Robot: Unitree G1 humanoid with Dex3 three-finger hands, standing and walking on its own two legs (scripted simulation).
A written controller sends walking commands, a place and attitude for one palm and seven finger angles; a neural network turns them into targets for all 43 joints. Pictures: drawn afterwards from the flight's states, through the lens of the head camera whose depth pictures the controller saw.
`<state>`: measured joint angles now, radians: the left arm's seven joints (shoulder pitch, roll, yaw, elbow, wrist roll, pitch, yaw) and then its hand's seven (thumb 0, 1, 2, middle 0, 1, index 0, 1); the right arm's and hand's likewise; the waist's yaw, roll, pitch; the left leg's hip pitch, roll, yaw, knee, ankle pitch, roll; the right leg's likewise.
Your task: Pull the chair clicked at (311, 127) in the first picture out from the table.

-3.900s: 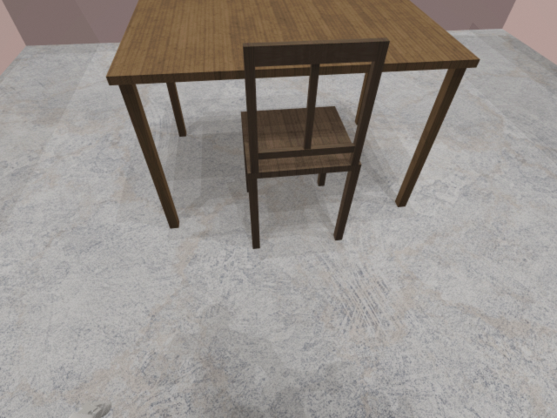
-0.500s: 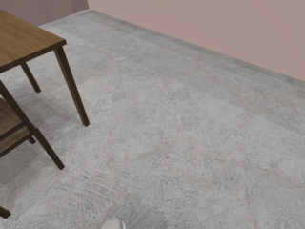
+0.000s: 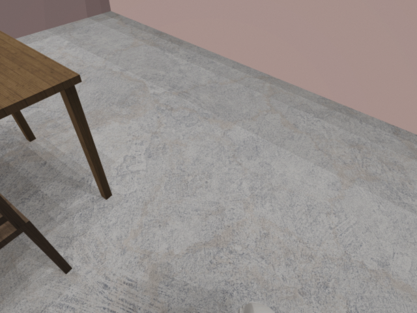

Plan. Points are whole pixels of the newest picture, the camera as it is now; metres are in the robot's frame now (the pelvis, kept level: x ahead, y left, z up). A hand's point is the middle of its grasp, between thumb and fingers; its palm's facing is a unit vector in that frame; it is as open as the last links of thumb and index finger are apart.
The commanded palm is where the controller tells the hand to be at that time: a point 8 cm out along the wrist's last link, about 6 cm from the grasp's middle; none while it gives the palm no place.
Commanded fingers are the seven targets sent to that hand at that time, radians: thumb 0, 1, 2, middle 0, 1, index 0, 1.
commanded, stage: turn to face it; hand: left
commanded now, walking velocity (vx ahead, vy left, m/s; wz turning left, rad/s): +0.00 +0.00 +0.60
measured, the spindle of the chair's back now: out of the picture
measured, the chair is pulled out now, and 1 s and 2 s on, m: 0.00 0.00 0.00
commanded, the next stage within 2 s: take the last steps up to it in 1.62 s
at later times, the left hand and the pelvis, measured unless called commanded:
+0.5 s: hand out of the picture +0.13 +0.17 -0.16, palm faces +0.33 -0.92 -0.22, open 7.2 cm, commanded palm none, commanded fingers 0.00 0.90 0.90 -0.20 -0.30 -0.20 -0.30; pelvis +0.07 -0.03 -0.01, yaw +18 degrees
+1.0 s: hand out of the picture +0.01 +0.24 -0.17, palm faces +0.59 -0.77 -0.26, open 7.4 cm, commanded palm none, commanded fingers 0.00 0.90 0.90 -0.20 -0.30 -0.20 -0.30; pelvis +0.07 +0.01 +0.00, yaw +35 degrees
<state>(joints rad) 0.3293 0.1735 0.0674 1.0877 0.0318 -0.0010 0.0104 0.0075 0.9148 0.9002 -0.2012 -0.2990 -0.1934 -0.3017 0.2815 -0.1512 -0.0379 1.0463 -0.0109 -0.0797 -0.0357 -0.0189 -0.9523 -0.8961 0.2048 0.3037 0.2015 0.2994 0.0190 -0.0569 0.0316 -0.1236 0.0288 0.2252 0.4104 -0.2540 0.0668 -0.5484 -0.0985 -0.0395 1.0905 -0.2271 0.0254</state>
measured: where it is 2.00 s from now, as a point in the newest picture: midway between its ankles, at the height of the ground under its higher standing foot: outside the picture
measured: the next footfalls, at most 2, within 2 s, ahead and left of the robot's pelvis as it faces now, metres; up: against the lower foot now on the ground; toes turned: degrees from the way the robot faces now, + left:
right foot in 0.24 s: +0.15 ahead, -0.13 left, +0.00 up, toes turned +0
left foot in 0.66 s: +0.08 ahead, +0.12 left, +0.00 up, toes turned +32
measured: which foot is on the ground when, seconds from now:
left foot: down 0.00-0.24, up 0.26-0.64, down 0.66-1.00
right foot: up 0.00-0.22, down 0.24-0.66, up 0.68-1.00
